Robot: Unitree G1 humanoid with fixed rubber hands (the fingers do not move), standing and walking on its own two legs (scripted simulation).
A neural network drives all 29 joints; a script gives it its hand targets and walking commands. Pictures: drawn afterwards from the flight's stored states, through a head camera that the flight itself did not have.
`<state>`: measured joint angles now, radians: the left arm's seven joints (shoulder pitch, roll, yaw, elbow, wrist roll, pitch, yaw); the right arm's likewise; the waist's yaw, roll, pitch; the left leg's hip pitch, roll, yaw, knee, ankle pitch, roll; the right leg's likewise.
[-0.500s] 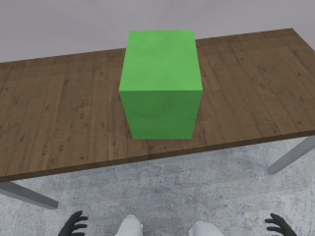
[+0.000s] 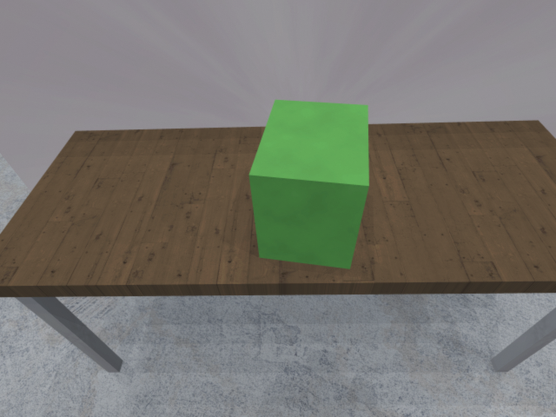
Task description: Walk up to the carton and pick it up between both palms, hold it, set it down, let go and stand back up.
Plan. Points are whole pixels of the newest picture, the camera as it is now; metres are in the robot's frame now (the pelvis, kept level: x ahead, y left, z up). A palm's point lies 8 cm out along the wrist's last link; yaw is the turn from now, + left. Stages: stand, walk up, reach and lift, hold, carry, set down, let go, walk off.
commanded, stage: walk up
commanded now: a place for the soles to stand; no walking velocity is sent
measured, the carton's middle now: (312, 183) +0.56 -0.04 +0.00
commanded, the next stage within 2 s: none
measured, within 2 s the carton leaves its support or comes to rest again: neither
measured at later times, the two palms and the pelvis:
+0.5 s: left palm out of the picture +0.09 +0.26 -0.13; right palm out of the picture +0.07 -0.23 -0.14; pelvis +0.03 +0.02 +0.00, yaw -3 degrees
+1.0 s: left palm out of the picture +0.09 +0.26 -0.13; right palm out of the picture +0.04 -0.24 -0.14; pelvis +0.03 +0.02 -0.01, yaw -5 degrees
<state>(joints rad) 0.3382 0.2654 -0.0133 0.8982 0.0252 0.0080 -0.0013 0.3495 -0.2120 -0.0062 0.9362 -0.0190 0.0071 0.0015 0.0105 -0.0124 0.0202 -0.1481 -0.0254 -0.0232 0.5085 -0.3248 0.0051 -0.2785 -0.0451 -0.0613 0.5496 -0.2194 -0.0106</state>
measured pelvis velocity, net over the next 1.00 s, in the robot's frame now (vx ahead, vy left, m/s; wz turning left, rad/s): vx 0.03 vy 0.02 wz -0.08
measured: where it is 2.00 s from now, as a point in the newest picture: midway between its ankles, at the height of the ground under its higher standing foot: outside the picture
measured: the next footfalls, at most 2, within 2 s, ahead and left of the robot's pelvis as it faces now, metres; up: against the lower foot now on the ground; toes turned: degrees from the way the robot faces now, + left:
left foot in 1.58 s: +0.16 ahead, +0.17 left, +0.00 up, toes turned -10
